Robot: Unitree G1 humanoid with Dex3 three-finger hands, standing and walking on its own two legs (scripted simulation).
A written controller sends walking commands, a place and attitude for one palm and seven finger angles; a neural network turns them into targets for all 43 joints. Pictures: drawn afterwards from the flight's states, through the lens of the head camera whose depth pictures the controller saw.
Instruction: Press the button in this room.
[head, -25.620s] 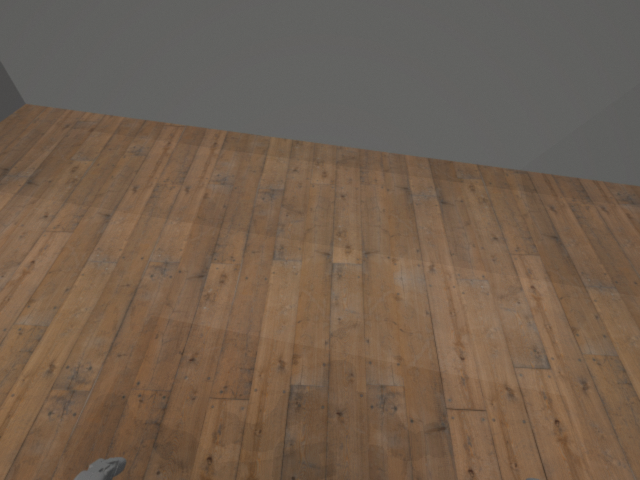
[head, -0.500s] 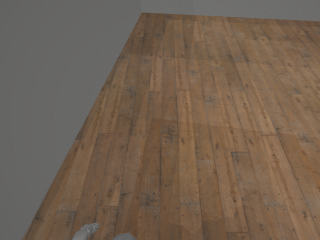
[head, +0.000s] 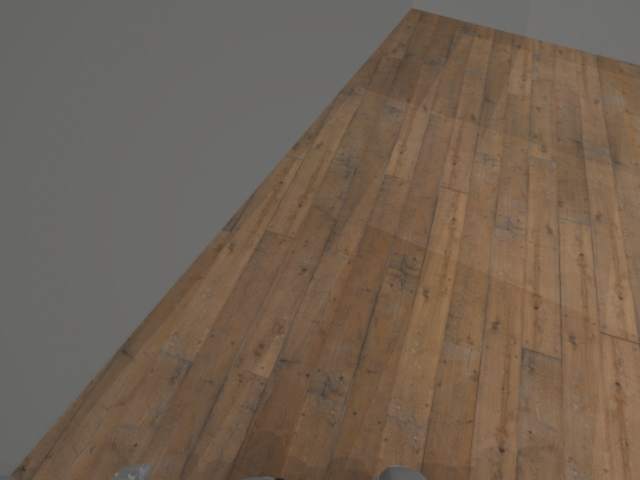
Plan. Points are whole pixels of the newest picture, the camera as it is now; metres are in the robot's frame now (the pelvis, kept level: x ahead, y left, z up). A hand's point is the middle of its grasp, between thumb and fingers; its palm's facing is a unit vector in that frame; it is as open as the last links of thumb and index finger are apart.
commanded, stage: turn to face it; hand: left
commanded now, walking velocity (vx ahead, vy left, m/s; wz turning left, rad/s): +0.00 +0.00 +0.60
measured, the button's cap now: out of the picture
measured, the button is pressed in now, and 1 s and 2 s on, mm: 0 0 0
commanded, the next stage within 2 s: take the last steps up to it in 1.62 s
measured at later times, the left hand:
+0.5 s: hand out of the picture -0.06 +0.15 -0.16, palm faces +0.37 -0.89 -0.26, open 7.4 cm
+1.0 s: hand out of the picture -0.08 +0.20 -0.15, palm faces +0.58 -0.76 -0.28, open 7.4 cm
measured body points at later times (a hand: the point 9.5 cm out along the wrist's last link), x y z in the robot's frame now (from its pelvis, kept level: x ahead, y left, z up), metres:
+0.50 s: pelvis -0.03 -0.05 +0.00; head +0.01 -0.05 +0.45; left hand -0.08 +0.20 -0.14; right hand +0.16 -0.27 -0.15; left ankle -0.10 +0.08 -0.70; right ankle +0.00 -0.15 -0.74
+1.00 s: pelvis -0.05 -0.05 +0.00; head -0.01 -0.02 +0.44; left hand -0.11 +0.24 -0.13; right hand +0.15 -0.22 -0.15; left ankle -0.10 +0.07 -0.74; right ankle +0.03 -0.16 -0.71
